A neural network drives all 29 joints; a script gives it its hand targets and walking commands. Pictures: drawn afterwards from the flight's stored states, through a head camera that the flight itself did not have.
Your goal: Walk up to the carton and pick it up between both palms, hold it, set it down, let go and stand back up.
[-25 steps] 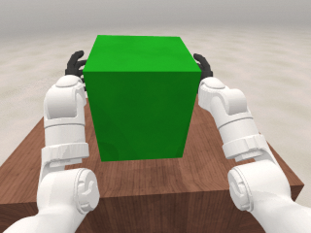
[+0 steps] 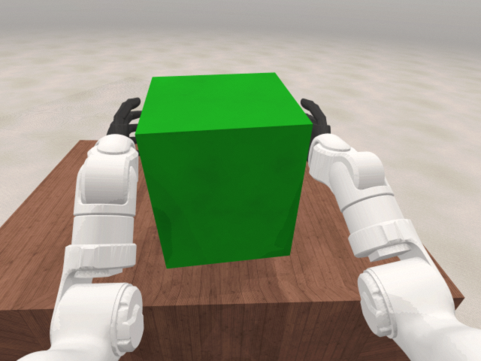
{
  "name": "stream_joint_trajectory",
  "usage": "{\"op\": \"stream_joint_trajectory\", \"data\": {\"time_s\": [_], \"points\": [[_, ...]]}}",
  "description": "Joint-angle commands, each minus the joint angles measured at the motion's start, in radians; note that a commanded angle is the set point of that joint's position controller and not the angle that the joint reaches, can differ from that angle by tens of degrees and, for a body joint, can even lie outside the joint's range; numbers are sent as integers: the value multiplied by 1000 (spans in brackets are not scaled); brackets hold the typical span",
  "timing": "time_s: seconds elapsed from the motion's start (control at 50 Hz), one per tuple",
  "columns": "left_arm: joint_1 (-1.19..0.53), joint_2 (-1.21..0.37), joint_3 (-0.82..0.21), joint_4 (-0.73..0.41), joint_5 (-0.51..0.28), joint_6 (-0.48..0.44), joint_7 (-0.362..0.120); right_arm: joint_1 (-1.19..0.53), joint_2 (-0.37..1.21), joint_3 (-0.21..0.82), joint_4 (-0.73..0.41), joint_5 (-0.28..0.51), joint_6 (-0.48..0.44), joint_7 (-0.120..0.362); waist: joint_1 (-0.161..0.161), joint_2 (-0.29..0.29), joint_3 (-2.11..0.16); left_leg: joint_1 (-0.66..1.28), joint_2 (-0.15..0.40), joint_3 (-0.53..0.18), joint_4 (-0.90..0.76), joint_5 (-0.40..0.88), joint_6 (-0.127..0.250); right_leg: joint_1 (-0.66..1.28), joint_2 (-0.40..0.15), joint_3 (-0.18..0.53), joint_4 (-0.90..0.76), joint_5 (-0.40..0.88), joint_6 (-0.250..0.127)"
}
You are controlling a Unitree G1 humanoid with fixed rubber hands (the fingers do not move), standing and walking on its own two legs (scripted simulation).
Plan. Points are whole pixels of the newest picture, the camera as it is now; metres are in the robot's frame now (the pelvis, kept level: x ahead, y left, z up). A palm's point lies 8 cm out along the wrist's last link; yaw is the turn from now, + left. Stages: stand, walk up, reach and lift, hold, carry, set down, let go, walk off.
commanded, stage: hold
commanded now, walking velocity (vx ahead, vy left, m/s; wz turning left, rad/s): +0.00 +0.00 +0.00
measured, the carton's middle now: (222, 167) +0.38 +0.02 +0.22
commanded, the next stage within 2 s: set down in 0.36 s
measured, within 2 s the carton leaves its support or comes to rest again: neither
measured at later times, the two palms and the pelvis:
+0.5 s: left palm (105, 129) +0.36 +0.19 +0.29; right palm (308, 113) +0.36 -0.11 +0.32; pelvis +0.00 +0.00 +0.00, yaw +0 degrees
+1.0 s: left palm (120, 140) +0.37 +0.18 +0.27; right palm (305, 151) +0.38 -0.12 +0.24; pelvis +0.00 -0.01 +0.00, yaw +0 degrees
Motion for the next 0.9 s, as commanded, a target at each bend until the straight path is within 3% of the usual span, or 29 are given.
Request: {"op": "stream_joint_trajectory", "data": {"time_s": [0.0,0.04,0.06,0.08,0.1,0.18,0.2,0.22,0.28,0.3,0.32,0.34,0.36,0.4,0.42,0.5,0.54,0.6,0.62,0.64,0.7,0.72,0.74,0.76,0.78,0.8,0.84,0.86,0.88], "points": [[-841,-657,-337,-247,-255,-121,-119,-990,611,258,-463,131,-65,122,-52,43,-334,284,-77,6,26,274,-7,7,52,1,-13,260,71],[-779,-592,-219,-91,-217,-111,-147,-1006,656,271,-401,101,-51,126,0,-90,-237,246,-81,34,-12,100,48,-30,31,18,-53,122,84],[-778,-555,-186,-60,-227,-123,-159,-1023,695,283,-426,86,-56,123,-3,-170,-263,252,-89,36,-13,89,70,-32,17,22,-58,139,101],[-782,-543,-147,31,-204,-116,-169,-1037,660,242,-343,64,-47,131,10,-171,-205,230,-80,41,-41,27,74,-65,27,18,-77,20,83],[-798,-527,-139,40,-209,-124,-180,-1077,683,252,-384,57,-59,125,18,-215,-222,237,-78,44,-32,38,84,-65,25,22,-76,42,90],[-880,-482,-82,192,-111,-116,-213,-1065,675,169,-152,3,-44,134,21,-149,-139,204,-79,52,-56,-112,94,-132,25,33,-99,-221,69],[-900,-508,-123,169,-112,-123,-215,-1076,673,155,-149,9,-51,137,4,-93,-174,223,-71,57,-35,-63,72,-159,23,39,-88,-186,66],[-877,-482,-90,199,-101,-111,-236,-1055,659,140,-114,-2,-38,130,7,-97,-139,211,-62,57,-43,-69,78,-150,16,49,-98,-179,61],[-927,-589,-220,194,-101,-116,-236,-1061,567,68,-28,1,-57,152,-66,91,-168,162,-26,20,-102,-172,15,-117,37,32,-56,-158,22],[-889,-585,-226,177,-111,-114,-240,-1004,561,89,-43,11,-57,148,-60,100,-164,166,-22,17,-94,-129,3,-83,36,39,-42,-69,30],[-873,-634,-261,143,-137,-111,-237,-952,541,91,0,17,-49,150,-99,117,-200,180,-12,-1,-98,-81,-17,-34,41,33,-25,14,21],[-947,-625,-280,54,-176,-130,-236,-950,593,121,-74,44,-49,147,-89,123,-256,189,-37,17,-64,-27,-24,-28,34,48,-29,45,23],[-982,-597,-212,159,-130,-142,-228,-943,598,43,153,12,-65,168,-92,122,-133,152,-56,44,-83,-116,-14,-64,25,20,-41,-50,26],[-1010,-574,-188,119,-136,-158,-225,-975,621,35,149,0,-97,177,-82,104,-185,157,-66,57,-59,-79,-10,-29,28,6,-31,-16,31],[-1010,-571,-194,122,-132,-159,-227,-952,597,7,193,-10,-89,175,-86,141,-127,134,-66,60,-71,-97,-19,-42,26,8,-30,-41,23],[-1002,-645,-283,19,-157,-239,-212,-1054,616,22,10,-21,-233,188,-95,222,-387,273,-62,49,3,181,-66,22,33,-7,-2,149,7],[-965,-662,-347,-94,-189,-271,-191,-1033,624,95,-119,6,-285,173,-82,213,-489,391,-58,36,58,434,-83,49,41,-22,7,309,17],[-931,-711,-425,-225,-207,-337,-159,-967,648,158,-192,-17,-370,176,-80,243,-597,546,-48,4,97,635,-107,81,39,-32,6,399,17],[-820,-669,-347,-97,-171,-319,-173,-963,642,187,-176,-21,-364,167,-42,171,-466,492,-59,13,94,611,-69,97,40,-34,-2,408,39],[-833,-705,-409,-145,-209,-324,-172,-974,626,180,-221,-25,-389,159,-84,184,-501,515,-58,12,93,639,-85,111,41,-44,-3,449,34],[-753,-625,-263,-26,-102,-305,-184,-932,598,188,-119,-50,-373,166,-25,104,-295,416,-76,31,38,451,-27,111,33,-38,-26,327,53],[-712,-604,-187,15,-68,-306,-205,-922,596,196,-78,-73,-382,167,12,40,-253,394,-71,41,5,406,-1,133,29,-42,-28,294,62],[-665,-576,-168,40,-54,-292,-215,-922,594,196,-95,-69,-382,160,8,0,-254,376,-76,44,3,387,6,155,30,-49,-22,355,73],[-660,-554,-152,53,-57,-293,-229,-955,607,213,-158,-65,-386,152,33,-44,-255,356,-81,44,-3,363,27,172,21,-40,-15,388,88],[-642,-556,-120,117,-28,-281,-237,-1000,591,177,-147,-98,-390,153,8,-42,-202,330,-83,39,-36,262,37,134,7,-39,-31,322,93],[-653,-563,-148,82,-38,-292,-236,-984,613,189,-164,-90,-407,155,7,-44,-235,350,-82,31,-28,302,30,131,8,-52,-12,386,99],[-657,-536,-67,156,-15,-298,-249,-974,622,165,-105,-120,-414,155,41,-98,-202,323,-88,49,-59,156,61,113,-9,-47,-32,283,112],[-678,-519,-52,143,2,-303,-249,-1031,628,175,-161,-130,-434,168,73,-89,-229,308,-84,70,-71,137,67,121,-8,-42,-24,276,109],[-700,-533,-92,103,-26,-319,-243,-1037,651,205,-213,-108,-457,171,78,-77,-299,317,-84,62,-48,203,64,143,-6,-35,-10,336,104]]}}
